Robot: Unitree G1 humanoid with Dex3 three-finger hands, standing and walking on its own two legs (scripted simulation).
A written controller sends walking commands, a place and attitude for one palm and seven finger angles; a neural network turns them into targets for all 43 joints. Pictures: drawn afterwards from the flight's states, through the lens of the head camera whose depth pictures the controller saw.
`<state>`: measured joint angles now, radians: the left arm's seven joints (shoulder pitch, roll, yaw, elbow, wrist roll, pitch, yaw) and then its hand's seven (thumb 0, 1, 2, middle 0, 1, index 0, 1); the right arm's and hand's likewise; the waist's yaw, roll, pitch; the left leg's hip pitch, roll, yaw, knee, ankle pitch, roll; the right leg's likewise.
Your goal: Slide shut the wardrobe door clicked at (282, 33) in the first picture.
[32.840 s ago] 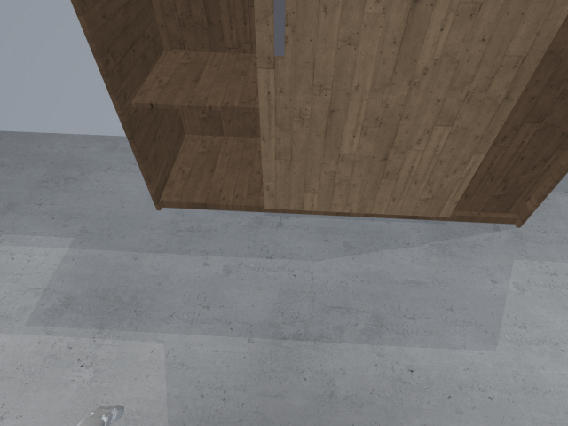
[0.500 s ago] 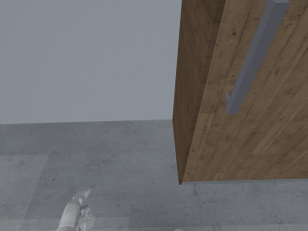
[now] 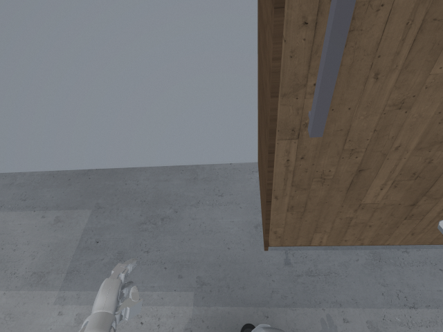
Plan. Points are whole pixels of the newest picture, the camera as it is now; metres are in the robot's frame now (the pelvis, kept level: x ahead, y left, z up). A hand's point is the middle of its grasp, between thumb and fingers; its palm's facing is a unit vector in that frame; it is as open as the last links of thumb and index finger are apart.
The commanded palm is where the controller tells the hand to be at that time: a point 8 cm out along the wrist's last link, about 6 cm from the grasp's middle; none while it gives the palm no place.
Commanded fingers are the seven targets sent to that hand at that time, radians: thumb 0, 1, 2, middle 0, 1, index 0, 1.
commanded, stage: stop stepping back and stand still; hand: right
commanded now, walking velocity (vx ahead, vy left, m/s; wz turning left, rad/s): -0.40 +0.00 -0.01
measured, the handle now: (325, 63) +0.55 -0.21 +0.20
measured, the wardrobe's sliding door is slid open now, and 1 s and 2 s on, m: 0.00 0.00 0.00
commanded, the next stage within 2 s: let the arm hang, fingers relaxed in 1.00 s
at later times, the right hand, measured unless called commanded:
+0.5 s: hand out of the picture +0.11 -0.35 +0.19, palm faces +0.37 +0.89 -0.27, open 7.4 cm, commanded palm +0.04 -0.39 +0.19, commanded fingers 0.00 -0.90 -0.90 0.20 0.30 0.20 0.30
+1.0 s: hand out of the picture +0.05 -0.41 +0.21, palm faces +0.38 +0.82 -0.43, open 7.4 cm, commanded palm +0.00 -0.46 +0.19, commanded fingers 0.00 -0.90 -0.90 0.20 0.30 0.20 0.30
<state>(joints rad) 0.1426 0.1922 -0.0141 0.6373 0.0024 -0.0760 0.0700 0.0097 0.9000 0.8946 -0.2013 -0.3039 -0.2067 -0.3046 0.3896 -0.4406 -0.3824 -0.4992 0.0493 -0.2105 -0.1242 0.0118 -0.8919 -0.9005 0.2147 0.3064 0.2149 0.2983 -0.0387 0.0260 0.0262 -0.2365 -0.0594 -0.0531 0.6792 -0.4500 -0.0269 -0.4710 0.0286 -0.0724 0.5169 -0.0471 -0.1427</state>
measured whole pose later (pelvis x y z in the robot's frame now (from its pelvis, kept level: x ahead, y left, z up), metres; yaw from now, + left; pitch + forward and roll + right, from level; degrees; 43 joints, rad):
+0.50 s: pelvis -0.11 -0.10 +0.02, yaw +3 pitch -3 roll +5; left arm 0.28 0.10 -0.05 0.66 0.03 -0.09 0.02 0.01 0.90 0.89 -0.20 -0.30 -0.21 -0.30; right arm 0.47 -0.41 -0.41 -0.58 0.06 -0.13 -0.15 0.02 -0.90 -0.90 0.21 0.31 0.21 0.30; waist 0.04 0.07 0.01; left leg -0.34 -0.10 0.05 0.92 -0.45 0.02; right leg -0.33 -0.01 -0.02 0.50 -0.20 -0.01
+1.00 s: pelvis -0.15 -0.17 +0.02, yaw +2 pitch -1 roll +4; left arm 0.28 0.12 -0.03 0.61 0.02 -0.07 0.03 0.01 0.90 0.89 -0.20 -0.30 -0.21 -0.30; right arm 0.56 -0.46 -0.45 -0.64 0.05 -0.17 -0.14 0.02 -0.89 -0.90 0.21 0.31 0.21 0.30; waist 0.00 0.01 0.02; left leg -0.32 -0.05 0.14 0.77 -0.45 0.01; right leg -0.31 -0.11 -0.03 0.53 -0.20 0.01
